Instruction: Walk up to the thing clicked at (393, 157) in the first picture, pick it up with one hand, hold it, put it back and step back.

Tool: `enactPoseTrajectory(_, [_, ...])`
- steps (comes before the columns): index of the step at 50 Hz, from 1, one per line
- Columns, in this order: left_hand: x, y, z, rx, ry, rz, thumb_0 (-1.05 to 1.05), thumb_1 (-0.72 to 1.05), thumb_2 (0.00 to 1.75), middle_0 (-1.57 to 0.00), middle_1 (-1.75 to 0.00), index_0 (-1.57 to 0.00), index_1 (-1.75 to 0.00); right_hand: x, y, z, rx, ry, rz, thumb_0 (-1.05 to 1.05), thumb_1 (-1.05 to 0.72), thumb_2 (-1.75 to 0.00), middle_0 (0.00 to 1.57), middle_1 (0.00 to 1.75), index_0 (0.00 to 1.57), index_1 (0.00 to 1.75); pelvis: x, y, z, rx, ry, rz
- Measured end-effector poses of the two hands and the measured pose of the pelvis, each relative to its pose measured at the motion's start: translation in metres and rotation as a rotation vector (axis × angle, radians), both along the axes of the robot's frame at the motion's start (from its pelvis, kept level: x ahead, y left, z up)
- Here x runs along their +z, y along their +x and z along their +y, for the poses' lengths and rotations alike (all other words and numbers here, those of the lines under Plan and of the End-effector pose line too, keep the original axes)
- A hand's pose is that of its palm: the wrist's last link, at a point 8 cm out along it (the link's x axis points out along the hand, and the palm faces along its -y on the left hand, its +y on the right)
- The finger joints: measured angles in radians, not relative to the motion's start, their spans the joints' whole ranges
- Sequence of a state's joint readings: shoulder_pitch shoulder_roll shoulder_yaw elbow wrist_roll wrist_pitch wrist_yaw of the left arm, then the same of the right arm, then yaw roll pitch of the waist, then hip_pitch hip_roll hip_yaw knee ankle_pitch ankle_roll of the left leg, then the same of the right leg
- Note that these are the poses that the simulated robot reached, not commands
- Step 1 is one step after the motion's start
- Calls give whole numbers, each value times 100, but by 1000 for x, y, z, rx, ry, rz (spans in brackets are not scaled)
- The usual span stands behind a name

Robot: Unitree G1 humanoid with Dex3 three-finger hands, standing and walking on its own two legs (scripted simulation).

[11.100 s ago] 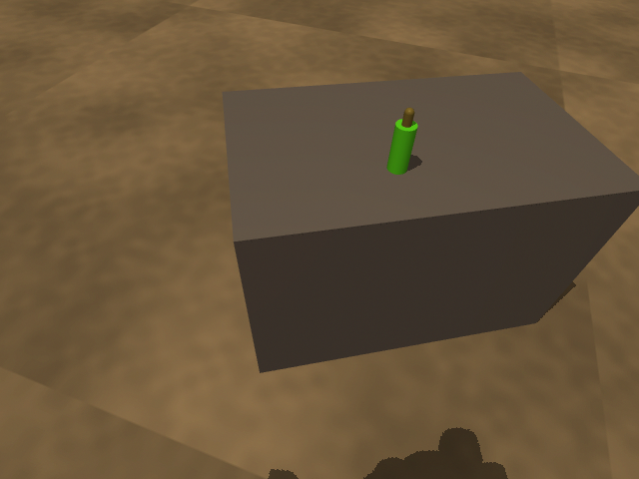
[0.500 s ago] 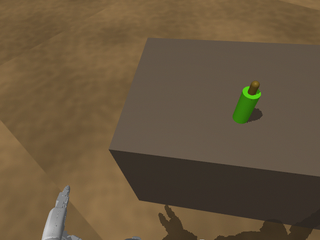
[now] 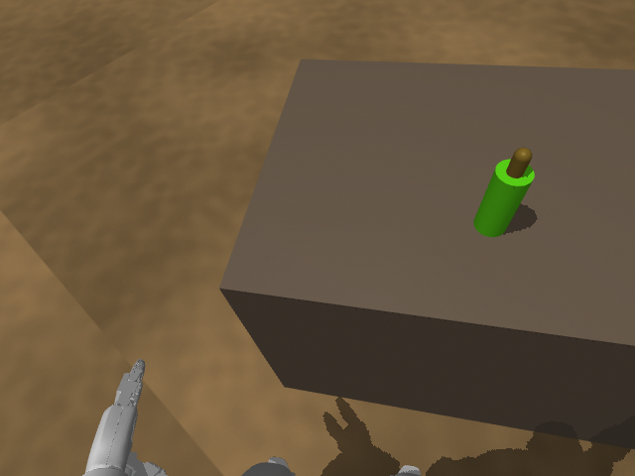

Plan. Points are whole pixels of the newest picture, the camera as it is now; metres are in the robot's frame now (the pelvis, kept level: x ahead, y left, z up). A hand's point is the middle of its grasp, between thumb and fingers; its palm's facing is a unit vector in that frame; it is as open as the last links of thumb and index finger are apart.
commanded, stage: go down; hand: right
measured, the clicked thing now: (505, 191) +0.53 -0.20 +0.01
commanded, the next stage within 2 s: approach in 1.02 s
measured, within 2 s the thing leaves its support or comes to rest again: neither
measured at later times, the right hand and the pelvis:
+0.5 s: hand out of the picture +0.41 -0.39 +0.13, palm faces +0.23 +0.97 +0.01, open 17.2 cm; pelvis +0.00 +0.00 +0.00, yaw +0 degrees
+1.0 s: hand out of the picture +0.41 -0.39 +0.13, palm faces +0.22 +0.98 +0.02, open 17.1 cm; pelvis +0.01 +0.00 +0.00, yaw +0 degrees
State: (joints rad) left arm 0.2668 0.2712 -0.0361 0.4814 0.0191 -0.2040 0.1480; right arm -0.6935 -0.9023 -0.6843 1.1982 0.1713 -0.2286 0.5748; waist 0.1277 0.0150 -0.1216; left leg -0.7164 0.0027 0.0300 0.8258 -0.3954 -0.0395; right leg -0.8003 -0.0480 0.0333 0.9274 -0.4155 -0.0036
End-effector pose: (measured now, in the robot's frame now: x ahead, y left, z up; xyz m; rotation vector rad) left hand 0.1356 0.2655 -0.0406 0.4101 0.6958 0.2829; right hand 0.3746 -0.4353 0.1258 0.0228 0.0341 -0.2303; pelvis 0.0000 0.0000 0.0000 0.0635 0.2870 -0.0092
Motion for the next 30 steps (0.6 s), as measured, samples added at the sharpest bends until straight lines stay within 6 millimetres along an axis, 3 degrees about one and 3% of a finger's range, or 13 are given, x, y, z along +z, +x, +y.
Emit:
enactPoseTrajectory(14, [0,-2,1,7,5,-2,-1,-56,8,-6,-5,-5,-6,5,8,-1,5,-3,4,-1,48,-4,7,4,6,4,-3,-2,-2,2,4,10])
enactPoseTrajectory(30, [1,-3,-5,-9,-6,-4,-1,-56,7,-6,-5,-5,-6,-1,1,-6,-1,-10,5,-1,48,-5,7,4,6,5,-4,-2,-2,-1,5,11])
